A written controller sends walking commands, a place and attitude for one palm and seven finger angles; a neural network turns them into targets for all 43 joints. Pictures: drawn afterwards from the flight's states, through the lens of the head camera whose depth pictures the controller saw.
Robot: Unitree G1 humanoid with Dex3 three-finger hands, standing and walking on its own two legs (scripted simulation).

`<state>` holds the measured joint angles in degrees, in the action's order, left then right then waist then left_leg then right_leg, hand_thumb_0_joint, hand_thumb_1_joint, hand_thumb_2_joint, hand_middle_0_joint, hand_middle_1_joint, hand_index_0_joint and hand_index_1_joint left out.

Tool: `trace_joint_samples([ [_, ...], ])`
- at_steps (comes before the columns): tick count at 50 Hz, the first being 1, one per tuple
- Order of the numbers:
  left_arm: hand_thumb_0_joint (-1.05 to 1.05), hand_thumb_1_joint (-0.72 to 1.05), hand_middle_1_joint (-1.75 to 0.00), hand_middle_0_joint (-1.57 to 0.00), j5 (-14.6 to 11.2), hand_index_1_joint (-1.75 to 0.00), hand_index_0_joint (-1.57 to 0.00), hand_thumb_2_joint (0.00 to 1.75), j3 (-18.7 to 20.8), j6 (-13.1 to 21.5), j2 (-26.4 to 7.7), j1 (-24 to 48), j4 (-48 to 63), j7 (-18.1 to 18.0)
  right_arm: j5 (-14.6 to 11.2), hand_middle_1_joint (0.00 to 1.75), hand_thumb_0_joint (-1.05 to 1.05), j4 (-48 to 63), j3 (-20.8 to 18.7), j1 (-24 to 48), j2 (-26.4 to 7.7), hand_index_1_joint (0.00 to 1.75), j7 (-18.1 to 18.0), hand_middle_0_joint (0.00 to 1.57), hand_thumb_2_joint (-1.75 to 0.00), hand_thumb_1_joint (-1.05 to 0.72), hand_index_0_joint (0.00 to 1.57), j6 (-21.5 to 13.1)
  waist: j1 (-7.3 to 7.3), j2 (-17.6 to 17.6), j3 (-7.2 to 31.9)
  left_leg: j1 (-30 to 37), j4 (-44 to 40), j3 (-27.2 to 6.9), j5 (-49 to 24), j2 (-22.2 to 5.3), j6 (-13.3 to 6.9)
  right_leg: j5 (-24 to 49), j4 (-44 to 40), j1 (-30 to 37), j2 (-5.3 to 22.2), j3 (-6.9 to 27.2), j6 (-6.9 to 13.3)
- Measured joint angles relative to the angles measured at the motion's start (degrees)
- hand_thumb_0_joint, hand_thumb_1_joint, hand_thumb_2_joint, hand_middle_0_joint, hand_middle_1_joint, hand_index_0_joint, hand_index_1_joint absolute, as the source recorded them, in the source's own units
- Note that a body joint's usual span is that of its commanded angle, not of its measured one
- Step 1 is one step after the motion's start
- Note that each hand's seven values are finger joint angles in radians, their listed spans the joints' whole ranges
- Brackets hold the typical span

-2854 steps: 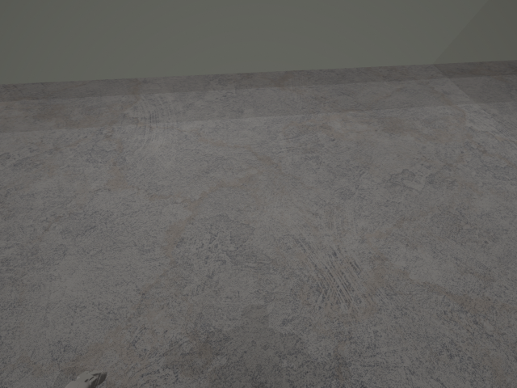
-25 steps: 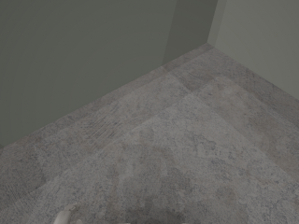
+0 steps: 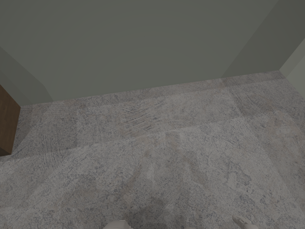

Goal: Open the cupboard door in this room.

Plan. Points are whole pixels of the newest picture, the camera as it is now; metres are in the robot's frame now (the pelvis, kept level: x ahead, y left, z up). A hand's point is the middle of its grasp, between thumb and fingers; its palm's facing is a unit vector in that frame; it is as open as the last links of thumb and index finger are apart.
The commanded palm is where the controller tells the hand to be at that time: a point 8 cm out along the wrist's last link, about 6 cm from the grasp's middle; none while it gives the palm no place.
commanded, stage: turn to face it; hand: left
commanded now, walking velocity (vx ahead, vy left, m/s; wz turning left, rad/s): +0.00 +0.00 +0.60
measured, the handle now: out of the picture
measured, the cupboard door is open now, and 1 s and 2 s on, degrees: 45 45 45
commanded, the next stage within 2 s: take the last steps up to it in 1.70 s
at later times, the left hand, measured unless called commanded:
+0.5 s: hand out of the picture +0.09 +0.17 -0.13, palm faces +0.24 -0.93 -0.28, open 7.4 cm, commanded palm none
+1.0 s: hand out of the picture -0.09 +0.18 -0.17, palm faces +0.61 -0.76 -0.24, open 7.4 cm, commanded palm none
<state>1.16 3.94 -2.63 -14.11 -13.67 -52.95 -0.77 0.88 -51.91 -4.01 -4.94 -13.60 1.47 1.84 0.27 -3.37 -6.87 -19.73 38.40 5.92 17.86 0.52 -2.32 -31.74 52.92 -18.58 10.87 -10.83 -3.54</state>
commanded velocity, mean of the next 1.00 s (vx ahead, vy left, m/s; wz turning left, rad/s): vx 0.00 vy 0.00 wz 0.60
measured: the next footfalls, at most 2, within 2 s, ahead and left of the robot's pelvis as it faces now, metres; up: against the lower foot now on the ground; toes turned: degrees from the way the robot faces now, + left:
right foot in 0.42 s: +0.07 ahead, -0.14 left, +0.00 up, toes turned +11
left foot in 0.90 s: +0.01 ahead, +0.09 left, +0.00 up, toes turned +40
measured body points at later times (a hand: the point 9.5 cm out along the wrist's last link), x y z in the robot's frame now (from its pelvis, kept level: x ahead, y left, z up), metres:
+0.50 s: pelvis +0.02 -0.04 +0.01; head +0.08 -0.07 +0.46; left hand +0.08 +0.22 -0.10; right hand +0.13 -0.28 -0.15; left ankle -0.01 +0.08 -0.68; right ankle +0.03 -0.15 -0.72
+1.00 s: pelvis +0.02 -0.01 +0.00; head +0.05 +0.05 +0.45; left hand -0.12 +0.22 -0.15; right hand +0.28 -0.14 -0.11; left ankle -0.02 +0.06 -0.72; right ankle +0.04 -0.16 -0.66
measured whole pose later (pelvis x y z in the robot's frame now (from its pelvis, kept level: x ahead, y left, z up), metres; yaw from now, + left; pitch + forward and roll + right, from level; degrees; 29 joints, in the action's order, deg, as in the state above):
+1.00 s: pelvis +0.02 -0.01 +0.00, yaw +36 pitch +1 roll +0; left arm 1.2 4.3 -4.0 -14.8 -13.9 -54.1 -0.9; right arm 1.0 -51.1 -3.4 -4.4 -13.2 0.8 1.2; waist 0.9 -3.3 -6.6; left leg -19.5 37.6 5.2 19.1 1.5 -4.4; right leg -31.8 62.2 -22.5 8.8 -6.9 -4.0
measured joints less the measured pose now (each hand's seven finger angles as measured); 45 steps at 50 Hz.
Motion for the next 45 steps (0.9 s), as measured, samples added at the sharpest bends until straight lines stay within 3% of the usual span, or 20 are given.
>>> trace_joint_samples([
  [3, 0.0, 0.91, -0.3, -0.2, 0.1, -0.3, -0.2, 0.9, 0.4, -1.4, -0.5, 1.3, -0.7, -0.2, 0.2, 0.3, 0.0, 0.6, 0.5, -0.8, 0.4, 0.3, -0.9, 0.2, -0.9, -0.91, 0.2, -0.5, 0.01, 0.7, 0.8, 0.7, -1.9, -1.7, 0.8, 0.3, -1.0, 0.8, 11.0, -6.2, -2.7, 5.7, -0.7],
  [7, 0.0, 0.91, -0.3, -0.2, 0.3, -0.29, -0.2, 0.9, 0.6, -1.0, -0.5, 3.3, 0.3, 0.4, 0.3, 0.3, 0.0, 0.2, 1.0, -2.4, 0.9, 0.3, -1.5, 0.21, -0.9, -0.9, 0.2, -0.5, 0.08, 1.6, 1.6, 2.9, -7.8, -4.0, -2.7, 0.9, -0.9, 8.0, 13.6, -10.5, -4.0, 9.3, -1.5],
  [12, 0.0, 0.91, -0.3, -0.2, 0.3, -0.29, -0.2, 0.9, 0.3, -0.4, 0.1, 5.2, 1.9, 0.5, 0.3, 0.3, 0.0, -0.8, 1.2, -4.6, 1.6, 0.3, -1.4, 0.21, -0.9, -0.9, 0.2, -0.4, -0.39, 2.4, 2.4, 3.8, -11.2, -6.9, -4.8, 1.7, -0.6, 10.3, 8.0, -10.6, -5.1, 10.9, -2.1],
  [18, 0.0, 0.91, -0.3, -0.2, -0.2, -0.29, -0.2, 0.9, -0.4, -0.1, 1.5, 7.2, 3.0, 0.3, 0.6, 0.3, 0.0, -1.5, 0.6, -6.8, 1.8, 0.3, -1.4, 0.21, -0.9, -0.9, 0.2, 0.2, -2.08, 3.9, 2.4, 2.5, -9.9, -10.7, -4.5, 2.6, 0.9, 8.1, -5.7, -5.2, -7.9, 10.8, -1.6],
  [21, 0.0, 0.91, -0.3, -0.2, -0.5, -0.3, -0.2, 0.9, -0.8, 1.0, 2.2, 7.3, 3.7, 0.2, 0.3, 0.3, 0.0, -1.9, 0.0, -7.7, 1.5, 0.3, -1.4, 0.21, -0.9, -0.9, 0.2, 0.8, -2.46, 4.7, 2.7, 0.7, -6.9, -12.6, -3.2, 3.5, 2.2, 13.5, -17.9, 0.6, -9.2, 9.9, -0.8],
  [23, 0.0, 0.91, -0.3, -0.2, 0.0, -0.3, -0.2, 0.9, -1.3, 1.9, 3.4, 7.0, 3.7, -0.1, -0.2, 0.3, 0.01, -2.5, -0.8, -7.6, 0.5, 0.3, -1.4, 0.21, -0.9, -0.9, 0.2, 1.2, -2.4, 6.6, 2.4, -1.8, 0.0, -13.0, 3.0, 3.3, 3.0, 12.8, -19.7, 2.1, -9.9, 8.1, 3.1],
  [25, 0.0, 0.91, -0.3, -0.2, 0.1, -0.3, -0.2, 0.9, -2.0, 2.2, 4.4, 6.4, 3.5, -0.3, -0.1, 0.3, 0.01, -3.1, -1.3, -7.4, -0.3, 0.3, -1.3, 0.21, -0.9, -0.9, 0.2, 1.8, -2.83, 7.2, 2.1, -5.7, 13.0, -11.2, 9.1, 3.7, 3.8, 12.1, -19.5, 3.2, -8.9, 6.3, 4.8],
  [27, 0.0, 0.91, -0.3, -0.2, -0.1, -0.3, -0.2, 0.9, -2.3, 2.2, 5.0, 5.3, 3.2, -0.5, 0.1, 0.3, 0.01, -3.6, -1.6, -7.1, -0.9, 0.3, -0.9, 0.21, -0.9, -0.91, 0.2, 2.4, -3.0, 6.9, 1.9, -8.4, 23.4, -8.9, 8.3, 2.9, 4.8, 12.5, -21.2, 5.0, -7.9, 4.8, 5.0],
  [30, 0.0, 0.9, -0.3, -0.2, -0.2, -0.3, -0.2, 0.9, -2.4, 2.2, 5.5, 3.8, 2.6, -0.6, 0.0, 0.3, 0.01, -4.0, -1.6, -6.5, -1.1, 0.3, -0.5, 0.2, -0.9, -0.91, 0.2, 2.7, -3.38, 6.0, 1.8, -10.1, 29.4, -7.1, 5.0, 0.7, 6.0, 13.3, -23.7, 7.2, -6.7, 2.4, 5.0],
  [38, 0.0, 0.92, -0.3, -0.21, 0.2, -0.3, -0.2, 0.9, -1.6, 2.7, 4.4, 0.8, 2.0, -0.7, 0.0, 0.3, 0.01, -4.3, -1.0, -3.6, -1.0, 0.3, -0.2, 0.2, -0.9, -0.91, 0.2, 3.4, -1.56, 3.8, 0.7, -6.9, 18.9, -4.2, 6.0, -2.6, 6.4, 11.9, -23.8, 9.8, -3.9, -4.5, 4.3],
  [43, 0.0, 0.91, -0.3, -0.21, 0.7, -0.3, -0.2, 0.9, -0.8, 2.2, 2.4, -1.1, 0.8, -0.3, -0.2, 0.3, 0.01, -2.5, -0.4, -0.3, -0.5, 0.3, 0.1, 0.2, -0.9, -0.91, 0.2, 2.6, 0.12, 2.1, -0.1, -2.3, 6.5, -0.4, 6.4, -2.2, 4.9, 9.1, -19.4, 9.2, -1.4, -8.0, 2.5],
  [45, 0.0, 0.91, -0.3, -0.2, 0.5, -0.3, -0.2, 0.9, -0.4, 1.9, 1.4, -2.3, 0.3, 0.0, -0.1, 0.3, 0.01, -1.1, -0.1, 0.4, -0.4, 0.3, 0.3, 0.2, -0.9, -0.91, 0.2, 1.7, 0.34, 1.3, 0.3, 1.2, -1.5, 0.8, 1.1, -1.3, 3.8, 6.9, -15.1, 7.7, 0.2, -8.8, 1.4],
])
